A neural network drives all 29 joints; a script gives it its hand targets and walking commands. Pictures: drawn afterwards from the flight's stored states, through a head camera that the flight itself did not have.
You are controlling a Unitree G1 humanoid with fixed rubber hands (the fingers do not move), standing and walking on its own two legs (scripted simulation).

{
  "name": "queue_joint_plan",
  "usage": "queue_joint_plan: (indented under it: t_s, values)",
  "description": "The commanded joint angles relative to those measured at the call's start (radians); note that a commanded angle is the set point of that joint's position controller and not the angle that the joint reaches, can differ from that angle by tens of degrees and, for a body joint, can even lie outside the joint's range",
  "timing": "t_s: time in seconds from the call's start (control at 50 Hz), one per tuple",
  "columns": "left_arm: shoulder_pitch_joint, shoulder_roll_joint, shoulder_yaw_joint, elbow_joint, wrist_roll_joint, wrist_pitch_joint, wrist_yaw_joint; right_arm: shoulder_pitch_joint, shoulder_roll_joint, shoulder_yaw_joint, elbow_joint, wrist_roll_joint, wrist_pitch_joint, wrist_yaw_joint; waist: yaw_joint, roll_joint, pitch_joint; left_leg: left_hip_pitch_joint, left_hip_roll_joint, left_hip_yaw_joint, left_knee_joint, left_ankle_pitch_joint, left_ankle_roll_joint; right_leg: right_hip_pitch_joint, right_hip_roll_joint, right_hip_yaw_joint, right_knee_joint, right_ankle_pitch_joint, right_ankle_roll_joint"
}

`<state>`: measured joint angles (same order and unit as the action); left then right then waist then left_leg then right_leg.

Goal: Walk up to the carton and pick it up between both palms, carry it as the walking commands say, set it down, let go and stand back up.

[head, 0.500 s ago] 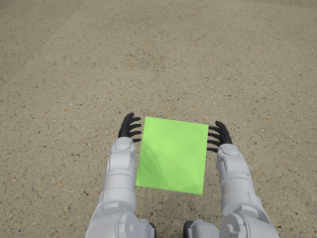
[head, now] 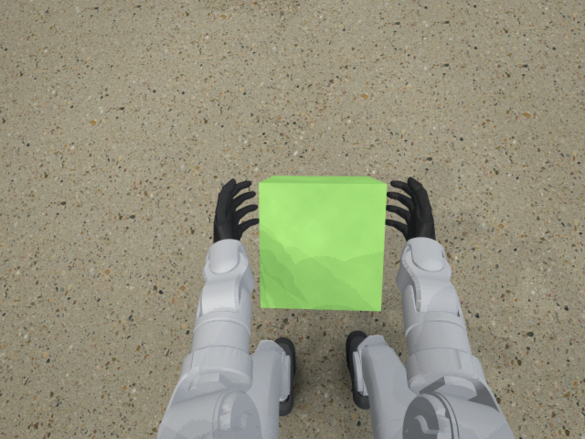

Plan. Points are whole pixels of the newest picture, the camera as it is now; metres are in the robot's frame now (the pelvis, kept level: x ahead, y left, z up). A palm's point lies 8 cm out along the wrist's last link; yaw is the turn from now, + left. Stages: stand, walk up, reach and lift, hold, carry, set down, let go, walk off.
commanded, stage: set down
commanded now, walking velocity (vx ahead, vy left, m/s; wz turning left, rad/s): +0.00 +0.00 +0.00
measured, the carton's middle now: (320, 235) +0.39 -0.02 -0.18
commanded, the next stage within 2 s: none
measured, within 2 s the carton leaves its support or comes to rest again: neither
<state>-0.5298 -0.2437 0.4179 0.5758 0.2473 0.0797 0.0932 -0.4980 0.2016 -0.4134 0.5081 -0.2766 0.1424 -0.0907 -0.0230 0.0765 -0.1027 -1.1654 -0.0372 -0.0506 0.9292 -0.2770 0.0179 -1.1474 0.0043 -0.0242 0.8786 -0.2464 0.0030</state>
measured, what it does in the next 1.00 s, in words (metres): lowers itself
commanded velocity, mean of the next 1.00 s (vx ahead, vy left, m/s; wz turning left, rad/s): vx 0.00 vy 0.00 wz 0.00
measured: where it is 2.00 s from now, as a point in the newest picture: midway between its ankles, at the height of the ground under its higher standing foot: (322, 386)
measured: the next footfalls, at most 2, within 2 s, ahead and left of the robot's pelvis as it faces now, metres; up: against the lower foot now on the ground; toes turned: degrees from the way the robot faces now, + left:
none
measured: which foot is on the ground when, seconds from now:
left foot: down 0.00-1.00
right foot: down 0.00-1.00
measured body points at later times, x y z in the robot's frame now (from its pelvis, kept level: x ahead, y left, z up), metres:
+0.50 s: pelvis -0.01 +0.00 -0.08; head +0.20 +0.00 +0.31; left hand +0.41 +0.11 -0.16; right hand +0.40 -0.16 -0.16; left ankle +0.07 +0.10 -0.67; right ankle +0.08 -0.12 -0.67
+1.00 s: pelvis -0.03 -0.01 -0.16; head +0.23 -0.02 +0.21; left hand +0.43 +0.10 -0.25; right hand +0.41 -0.17 -0.25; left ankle +0.07 +0.10 -0.67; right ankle +0.08 -0.13 -0.67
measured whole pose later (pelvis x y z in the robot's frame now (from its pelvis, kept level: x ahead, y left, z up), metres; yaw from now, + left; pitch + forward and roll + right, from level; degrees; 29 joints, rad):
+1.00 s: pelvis -0.03 -0.01 -0.16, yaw -1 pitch +45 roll -2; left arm -0.79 -0.17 0.40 0.58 0.16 0.15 0.20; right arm -0.79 0.15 -0.46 0.57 -0.23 0.17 -0.15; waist -0.02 0.07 -0.21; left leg -1.91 -0.05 -0.04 1.59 -0.46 0.01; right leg -1.90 0.01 -0.02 1.55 -0.44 0.01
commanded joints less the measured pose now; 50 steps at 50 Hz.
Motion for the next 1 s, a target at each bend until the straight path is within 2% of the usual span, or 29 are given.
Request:
queue_joint_plan:
  t_s: [0.0,0.04,0.06,0.12,0.16,0.22,0.24,0.26,0.28,0.3,0.32,0.34,0.36,0.42,0.44,0.48,0.5,0.58,0.66,0.68,0.7,0.76,0.78,0.88,0.9,0.92,0.94,0.96,0.98]
  values:
    - [-0.505,-0.768,-0.605,0.060,-0.038,0.026,-0.217,-0.577,0.742,0.574,0.066,0.080,-0.028,0.249,-0.027,-0.064,-0.737,0.181,-0.102,-0.009,0.034,-0.028,-0.018,0.293,0.121,0.075,0.117,0.021,-0.006]
    - [-0.581,-0.759,-0.607,0.057,-0.039,0.035,-0.217,-0.600,0.751,0.535,0.119,0.059,-0.012,0.250,-0.051,-0.063,-0.711,0.130,-0.105,0.001,0.051,-0.116,-0.015,0.243,0.125,0.066,0.135,-0.074,-0.008]
    - [-0.598,-0.760,-0.572,0.079,-0.036,0.041,-0.218,-0.621,0.747,0.522,0.131,0.053,-0.005,0.253,-0.048,-0.068,-0.694,0.104,-0.105,0.004,0.068,-0.146,-0.012,0.226,0.124,0.073,0.145,-0.115,-0.011]
    - [-0.656,-0.806,-0.610,0.033,-0.059,0.051,-0.217,-0.654,0.757,0.545,0.119,0.065,0.003,0.262,-0.046,-0.027,-0.796,0.111,-0.117,0.011,0.117,-0.146,-0.019,0.191,0.126,0.061,0.208,-0.114,-0.019]
    - [-0.694,-0.821,-0.633,0.006,-0.062,0.061,-0.215,-0.654,0.794,0.539,0.129,0.052,0.022,0.269,-0.076,-0.047,-0.872,0.122,-0.116,0.017,0.142,-0.128,-0.022,0.177,0.134,0.046,0.233,-0.092,-0.012]
    - [-0.750,-0.878,-0.683,-0.027,-0.110,0.079,-0.214,-0.693,0.796,0.561,0.105,0.078,0.034,0.275,-0.074,-0.001,-0.951,0.139,-0.119,0.019,0.182,-0.120,-0.034,0.153,0.134,0.046,0.281,-0.092,-0.025]
    - [-0.751,-0.876,-0.681,-0.016,-0.100,0.086,-0.215,-0.724,0.808,0.559,0.093,0.075,0.039,0.276,-0.081,-0.021,-0.960,0.126,-0.120,0.016,0.200,-0.126,-0.032,0.127,0.137,0.040,0.297,-0.101,-0.016]
    - [-0.766,-0.879,-0.678,-0.014,-0.104,0.091,-0.213,-0.730,0.802,0.558,0.107,0.079,0.043,0.278,-0.079,-0.009,-0.951,0.092,-0.124,0.023,0.218,-0.134,-0.035,0.114,0.137,0.046,0.303,-0.110,-0.022]
    - [-0.736,-0.905,-0.671,0.010,-0.103,0.101,-0.209,-0.744,0.798,0.562,0.103,0.087,0.047,0.282,-0.052,0.018,-0.939,0.085,-0.128,0.022,0.214,-0.138,-0.039,0.101,0.137,0.043,0.322,-0.110,-0.027]
    - [-0.761,-0.900,-0.679,-0.015,-0.111,0.098,-0.208,-0.735,0.803,0.551,0.118,0.076,0.054,0.285,-0.076,-0.012,-0.948,0.093,-0.127,0.010,0.227,-0.125,-0.041,0.067,0.139,0.032,0.341,-0.102,-0.020]
    - [-0.750,-0.896,-0.681,0.007,-0.103,0.106,-0.204,-0.737,0.802,0.558,0.110,0.084,0.054,0.288,-0.067,-0.004,-0.943,0.076,-0.129,0.019,0.237,-0.129,-0.039,0.059,0.143,0.032,0.342,-0.099,-0.020]
    - [-0.758,-0.896,-0.683,0.001,-0.110,0.105,-0.203,-0.740,0.800,0.554,0.110,0.078,0.057,0.291,-0.082,-0.019,-0.961,0.090,-0.127,0.009,0.256,-0.094,-0.044,0.023,0.145,0.023,0.364,-0.073,-0.019]
    - [-0.751,-0.914,-0.677,0.023,-0.107,0.109,-0.199,-0.761,0.815,0.564,0.102,0.093,0.055,0.290,-0.061,-0.006,-0.949,0.067,-0.134,0.014,0.262,-0.087,-0.039,0.039,0.144,0.035,0.360,-0.071,-0.019]
    - [-0.765,-0.908,-0.668,0.030,-0.117,0.112,-0.193,-0.706,0.802,0.530,0.178,0.073,0.067,0.289,-0.091,-0.010,-0.918,0.018,-0.137,0.010,0.293,-0.090,-0.051,-0.035,0.147,0.023,0.387,-0.074,-0.017]
    - [-0.718,-0.912,-0.654,0.081,-0.106,0.117,-0.192,-0.731,0.777,0.533,0.158,0.079,0.061,0.288,-0.083,-0.001,-0.889,0.011,-0.137,0.008,0.294,-0.085,-0.050,-0.072,0.147,0.015,0.400,-0.072,-0.016]
    - [-0.731,-0.895,-0.639,0.080,-0.098,0.116,-0.190,-0.741,0.771,0.528,0.154,0.085,0.057,0.287,-0.069,0.016,-0.911,-0.031,-0.139,0.014,0.318,-0.072,-0.050,-0.069,0.149,0.018,0.420,-0.052,-0.015]
    - [-0.770,-0.906,-0.667,0.044,-0.122,0.105,-0.186,-0.727,0.776,0.538,0.163,0.091,0.055,0.286,-0.091,0.008,-0.954,-0.025,-0.143,0.014,0.333,-0.045,-0.054,-0.065,0.149,0.014,0.433,-0.020,-0.013]
    - [-0.734,-0.880,-0.684,0.024,-0.133,0.089,-0.167,-0.715,0.766,0.587,0.143,0.123,0.043,0.273,-0.066,0.005,-1.025,-0.024,-0.146,0.011,0.391,0.076,-0.059,-0.086,0.152,0.011,0.484,0.086,-0.001]
    - [-0.735,-0.822,-0.694,0.043,-0.137,0.080,-0.152,-0.741,0.738,0.611,0.131,0.152,0.031,0.255,-0.044,0.004,-1.021,-0.089,-0.146,0.023,0.440,0.063,-0.059,-0.141,0.154,0.015,0.520,0.083,0.006]
    - [-0.759,-0.828,-0.715,0.009,-0.146,0.072,-0.146,-0.771,0.723,0.620,0.090,0.158,0.020,0.251,-0.051,0.015,-1.064,-0.085,-0.148,0.015,0.456,0.106,-0.061,-0.145,0.155,0.013,0.548,0.121,0.005]
    - [-0.782,-0.820,-0.730,-0.009,-0.159,0.068,-0.141,-0.761,0.726,0.632,0.097,0.161,0.021,0.247,-0.060,-0.011,-1.090,-0.086,-0.147,0.016,0.467,0.114,-0.061,-0.132,0.157,0.013,0.548,0.132,0.007]
    - [-0.774,-0.782,-0.737,0.012,-0.169,0.067,-0.132,-0.769,0.706,0.647,0.122,0.171,0.025,0.226,-0.060,-0.033,-1.088,-0.149,-0.146,0.028,0.501,0.082,-0.060,-0.135,0.152,0.007,0.575,0.115,0.019]
    - [-0.816,-0.789,-0.738,-0.002,-0.174,0.065,-0.128,-0.800,0.695,0.641,0.093,0.173,0.019,0.217,-0.071,-0.012,-1.108,-0.151,-0.150,0.028,0.514,0.039,-0.060,-0.141,0.158,0.010,0.586,0.067,0.015]
    - [-0.867,-0.747,-0.669,0.076,-0.142,0.081,-0.119,-0.844,0.684,0.576,0.206,0.142,0.038,0.211,-0.054,-0.040,-0.952,-0.276,-0.148,0.040,0.525,-0.137,-0.050,-0.245,0.159,0.009,0.608,-0.109,0.009]
    - [-0.872,-0.735,-0.665,0.071,-0.132,0.082,-0.121,-0.880,0.688,0.589,0.163,0.156,0.036,0.209,-0.028,-0.037,-0.974,-0.269,-0.147,0.051,0.547,-0.125,-0.046,-0.255,0.162,0.014,0.617,-0.106,0.012]
    - [-0.852,-0.750,-0.650,0.109,-0.133,0.087,-0.121,-0.883,0.683,0.583,0.178,0.146,0.038,0.208,-0.048,-0.058,-0.965,-0.289,-0.146,0.049,0.546,-0.133,-0.046,-0.262,0.163,-0.002,0.624,-0.109,0.016]
    - [-0.886,-0.750,-0.640,0.100,-0.131,0.087,-0.122,-0.923,0.684,0.589,0.154,0.158,0.034,0.211,-0.030,-0.040,-0.991,-0.281,-0.151,0.056,0.551,-0.127,-0.045,-0.259,0.163,0.006,0.630,-0.106,0.013]
    - [-0.907,-0.759,-0.662,0.076,-0.140,0.087,-0.122,-0.918,0.680,0.581,0.151,0.156,0.033,0.209,-0.060,-0.033,-1.030,-0.280,-0.147,0.051,0.565,-0.118,-0.045,-0.246,0.162,0.004,0.647,-0.088,0.010]
    - [-0.913,-0.766,-0.652,0.111,-0.140,0.096,-0.122,-0.918,0.679,0.565,0.190,0.137,0.042,0.207,-0.060,-0.035,-1.010,-0.301,-0.151,0.054,0.569,-0.153,-0.051,-0.258,0.160,0.002,0.650,-0.128,0.006]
